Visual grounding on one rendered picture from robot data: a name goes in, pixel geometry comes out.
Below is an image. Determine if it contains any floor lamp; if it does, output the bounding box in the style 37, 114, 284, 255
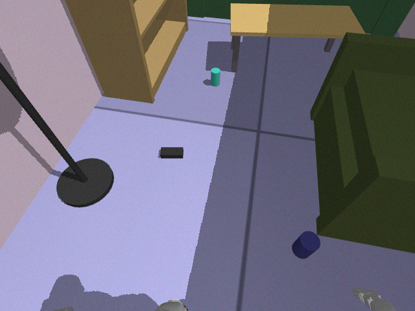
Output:
0, 62, 114, 207

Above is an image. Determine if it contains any sofa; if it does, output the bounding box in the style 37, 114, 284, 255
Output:
187, 0, 415, 37

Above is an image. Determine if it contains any bookshelf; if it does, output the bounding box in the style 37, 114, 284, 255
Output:
65, 0, 188, 104

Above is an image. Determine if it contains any armchair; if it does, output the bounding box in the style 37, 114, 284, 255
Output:
310, 32, 415, 253

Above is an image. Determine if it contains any coffee table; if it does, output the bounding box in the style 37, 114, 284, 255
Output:
230, 3, 366, 73

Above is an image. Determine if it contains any right robot hand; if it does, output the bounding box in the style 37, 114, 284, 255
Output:
353, 288, 396, 311

